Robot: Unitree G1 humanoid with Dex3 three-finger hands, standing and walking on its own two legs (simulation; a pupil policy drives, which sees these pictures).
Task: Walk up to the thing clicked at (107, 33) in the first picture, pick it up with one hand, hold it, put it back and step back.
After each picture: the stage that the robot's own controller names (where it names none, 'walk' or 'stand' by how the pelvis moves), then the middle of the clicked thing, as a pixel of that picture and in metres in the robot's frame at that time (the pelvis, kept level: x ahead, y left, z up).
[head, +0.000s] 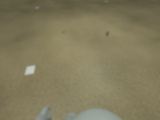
stand; (107, 33) +2.24 -0.46 -0.72
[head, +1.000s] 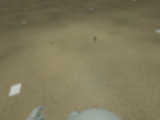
walk; (95, 39) +2.15 +0.03 -0.70
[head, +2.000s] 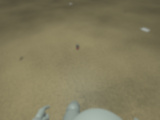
walk; (77, 47) +1.49 +0.38 -0.72
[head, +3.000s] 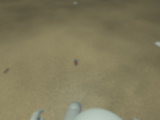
walk; (75, 62) +0.97 +0.32 -0.71
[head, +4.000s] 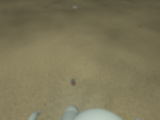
walk; (73, 82) +0.59 +0.23 -0.69
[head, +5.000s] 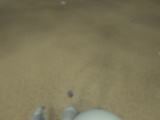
stand; (70, 94) +0.37 +0.22 -0.69
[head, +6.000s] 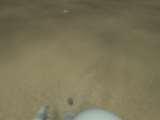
stand; (70, 101) +0.32 +0.23 -0.71
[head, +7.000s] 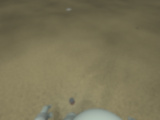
stand; (71, 101) +0.32 +0.20 -0.72
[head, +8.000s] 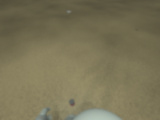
stand; (71, 102) +0.32 +0.20 -0.73
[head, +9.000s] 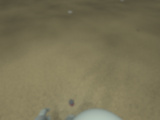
stand; (71, 102) +0.32 +0.21 -0.73
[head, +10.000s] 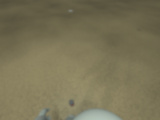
stand; (71, 103) +0.31 +0.21 -0.73
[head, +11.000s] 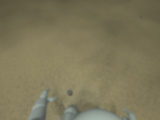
go down; (69, 92) +0.34 +0.21 -0.69
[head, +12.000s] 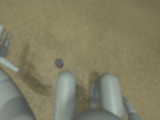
go down; (59, 63) +0.41 +0.23 -0.29
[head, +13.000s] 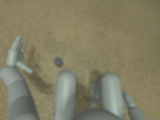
close in; (58, 62) +0.41 +0.23 -0.29
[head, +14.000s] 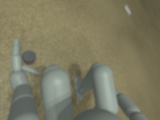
close in; (29, 58) +0.40 +0.26 -0.22
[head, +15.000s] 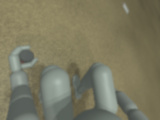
close; (26, 57) +0.39 +0.27 -0.22
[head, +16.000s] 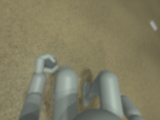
lift; (49, 63) +0.33 +0.25 -0.15
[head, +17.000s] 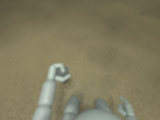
lift; (63, 74) +0.31 +0.18 +0.02
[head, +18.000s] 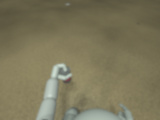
hold; (66, 75) +0.33 +0.17 +0.00
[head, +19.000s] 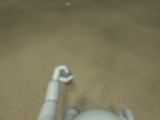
hold; (67, 76) +0.32 +0.17 -0.01
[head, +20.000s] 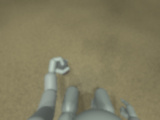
crouch; (63, 67) +0.38 +0.19 -0.06
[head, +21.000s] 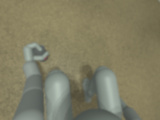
lower; (41, 54) +0.43 +0.25 -0.17
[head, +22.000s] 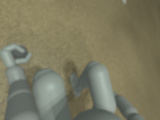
lower; (21, 55) +0.42 +0.26 -0.23
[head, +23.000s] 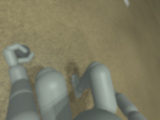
lower; (23, 54) +0.42 +0.27 -0.22
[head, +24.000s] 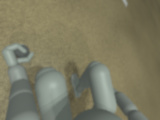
lower; (23, 54) +0.42 +0.26 -0.22
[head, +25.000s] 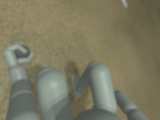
lower; (23, 54) +0.42 +0.26 -0.22
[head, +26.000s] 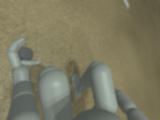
open; (26, 55) +0.40 +0.25 -0.23
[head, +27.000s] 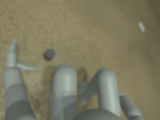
stand; (49, 55) +0.41 +0.23 -0.24
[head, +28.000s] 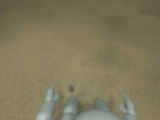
stand; (71, 88) +0.37 +0.18 -0.60
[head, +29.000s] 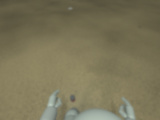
stand; (72, 98) +0.36 +0.19 -0.67
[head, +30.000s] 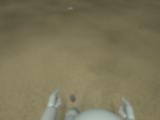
stand; (72, 98) +0.36 +0.18 -0.67
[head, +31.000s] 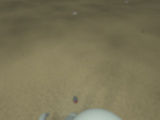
stand; (75, 99) +0.38 +0.18 -0.72
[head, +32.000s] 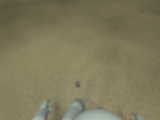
walk; (77, 84) +0.45 +0.17 -0.70
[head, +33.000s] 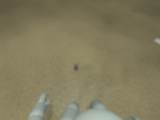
walk; (76, 67) +0.74 +0.17 -0.70
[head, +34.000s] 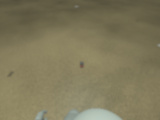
stand; (81, 64) +0.98 +0.19 -0.70
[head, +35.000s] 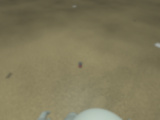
stand; (80, 65) +0.98 +0.19 -0.72
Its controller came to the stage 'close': yes
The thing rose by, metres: 0.72
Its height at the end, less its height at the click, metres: +0.00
